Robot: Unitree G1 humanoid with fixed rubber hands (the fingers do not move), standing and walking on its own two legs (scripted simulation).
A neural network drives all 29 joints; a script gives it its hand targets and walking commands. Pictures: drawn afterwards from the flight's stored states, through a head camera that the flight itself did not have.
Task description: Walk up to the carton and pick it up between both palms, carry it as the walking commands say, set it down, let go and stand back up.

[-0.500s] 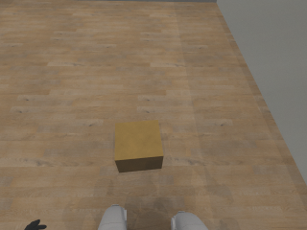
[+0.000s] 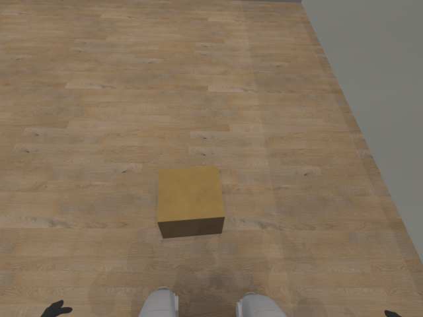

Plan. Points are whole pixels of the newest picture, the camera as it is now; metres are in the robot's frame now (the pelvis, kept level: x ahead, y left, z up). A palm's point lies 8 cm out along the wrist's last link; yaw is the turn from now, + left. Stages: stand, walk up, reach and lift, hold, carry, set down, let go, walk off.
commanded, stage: walk up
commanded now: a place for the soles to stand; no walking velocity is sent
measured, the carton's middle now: (190, 202) +0.62 +0.08 -0.62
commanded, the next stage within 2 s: none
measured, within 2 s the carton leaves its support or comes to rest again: neither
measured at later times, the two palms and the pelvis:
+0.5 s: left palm out of the picture +0.10 +0.41 -0.09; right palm (351, 294) +0.16 -0.26 -0.08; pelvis +0.06 +0.07 +0.00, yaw +1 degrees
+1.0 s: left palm (15, 278) +0.20 +0.39 -0.08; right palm (348, 276) +0.19 -0.26 -0.07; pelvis +0.14 +0.07 +0.02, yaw +1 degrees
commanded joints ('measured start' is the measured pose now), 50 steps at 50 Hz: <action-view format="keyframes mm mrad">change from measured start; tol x32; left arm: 1 3 248 69 -59 43 -23 20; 12 373 341 114 87 40 -116 24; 50 47 274 31 6 20 -97 58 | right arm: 1 75 -202 -78 -28 18 -30 19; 50 37 -147 -69 -172 24 29 88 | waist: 1 15 -128 -158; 7 -75 347 -184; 12 159 -171 -137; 22 15 -150 -80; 26 -146 439 -145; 50 -1 -41 -117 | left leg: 1 -60 -43 53 -65 -25 65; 6 370 344 -628 -481 281 330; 7 420 256 -557 -530 -152 342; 10 120 166 -384 -451 -411 258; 12 -422 -84 -37 156 -178 73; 15 -566 0 -94 242 28 57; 24 410 -86 62 -254 116 77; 27 479 312 -826 -716 -182 192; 44 332 160 -161 -422 665 232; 50 65 -33 -36 -79 -86 68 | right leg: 1 281 -220 335 -355 324 -217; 8 -241 -3 27 71 -281 -39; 11 336 -42 126 -391 -258 -78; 13 615 -402 847 -727 -573 -184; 18 477 -302 486 -497 176 -236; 23 68 -246 222 -325 205 -208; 26 -419 66 43 415 -85 -27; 45 200 25 -64 -384 187 -13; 50 168 -311 447 -562 156 -239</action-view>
